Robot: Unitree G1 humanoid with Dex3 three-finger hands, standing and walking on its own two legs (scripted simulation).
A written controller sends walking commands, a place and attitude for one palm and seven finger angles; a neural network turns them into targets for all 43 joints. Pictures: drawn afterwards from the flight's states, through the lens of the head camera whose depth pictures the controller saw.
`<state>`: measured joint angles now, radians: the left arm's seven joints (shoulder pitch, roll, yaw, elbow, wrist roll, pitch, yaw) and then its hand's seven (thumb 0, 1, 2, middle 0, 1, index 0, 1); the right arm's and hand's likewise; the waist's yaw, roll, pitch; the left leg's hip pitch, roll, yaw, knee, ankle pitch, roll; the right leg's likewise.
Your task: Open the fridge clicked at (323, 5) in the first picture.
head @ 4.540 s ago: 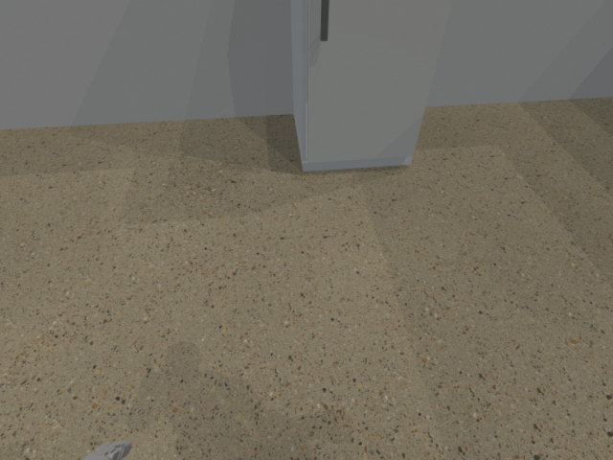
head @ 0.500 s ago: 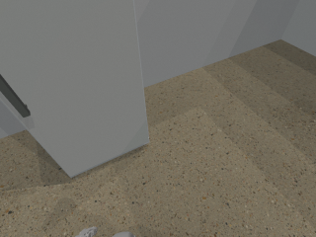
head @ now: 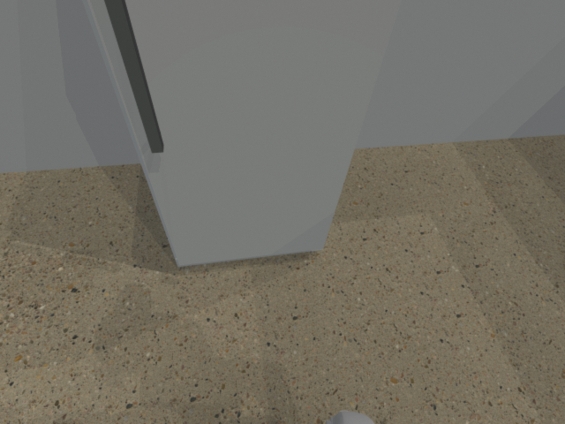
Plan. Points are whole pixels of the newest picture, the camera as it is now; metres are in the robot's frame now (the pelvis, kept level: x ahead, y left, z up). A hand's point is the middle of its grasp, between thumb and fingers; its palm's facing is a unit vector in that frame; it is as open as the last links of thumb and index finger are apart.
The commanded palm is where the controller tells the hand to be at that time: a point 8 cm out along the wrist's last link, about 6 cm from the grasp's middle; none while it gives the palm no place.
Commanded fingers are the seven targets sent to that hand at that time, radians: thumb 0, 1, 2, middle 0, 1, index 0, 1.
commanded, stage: turn to face it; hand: left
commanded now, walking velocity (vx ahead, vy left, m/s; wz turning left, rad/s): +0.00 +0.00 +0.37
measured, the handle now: (129, 40) +0.67 +0.31 +0.16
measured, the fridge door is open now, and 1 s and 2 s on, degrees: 0 0 0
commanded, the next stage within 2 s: take the last steps up to it in 0.28 s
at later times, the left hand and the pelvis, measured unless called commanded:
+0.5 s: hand out of the picture -0.01 +0.13 -0.15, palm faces +0.23 -0.94 -0.25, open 7.3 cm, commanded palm none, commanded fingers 0.00 0.90 0.90 -0.20 -0.30 -0.20 -0.30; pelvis -0.03 -0.06 +0.00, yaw +12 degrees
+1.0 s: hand out of the picture +0.06 +0.20 -0.18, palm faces +0.25 -0.95 -0.19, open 7.4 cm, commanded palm none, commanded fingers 0.00 0.90 0.90 -0.20 -0.30 -0.20 -0.30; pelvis +0.06 +0.00 -0.01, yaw +13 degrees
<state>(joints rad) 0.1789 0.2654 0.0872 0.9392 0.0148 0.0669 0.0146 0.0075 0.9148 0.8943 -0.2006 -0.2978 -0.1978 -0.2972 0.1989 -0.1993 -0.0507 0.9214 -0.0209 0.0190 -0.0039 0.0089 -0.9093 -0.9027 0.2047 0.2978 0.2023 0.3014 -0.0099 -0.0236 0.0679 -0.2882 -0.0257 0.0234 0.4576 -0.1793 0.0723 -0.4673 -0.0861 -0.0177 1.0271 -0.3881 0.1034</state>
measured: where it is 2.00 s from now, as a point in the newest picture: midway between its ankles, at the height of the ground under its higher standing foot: (267, 401)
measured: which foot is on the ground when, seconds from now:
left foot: down 0.00-0.24, up 0.26-0.68, down 0.70-1.00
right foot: up 0.00-0.22, down 0.24-0.70, up 0.72-1.00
